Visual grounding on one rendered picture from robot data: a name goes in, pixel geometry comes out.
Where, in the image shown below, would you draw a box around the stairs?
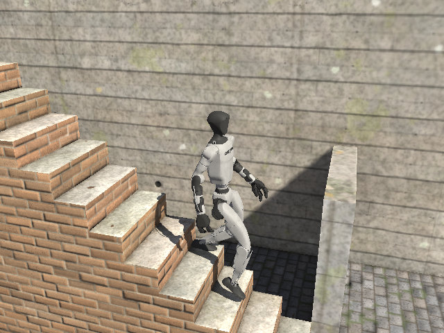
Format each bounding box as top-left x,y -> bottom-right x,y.
0,62 -> 311,333

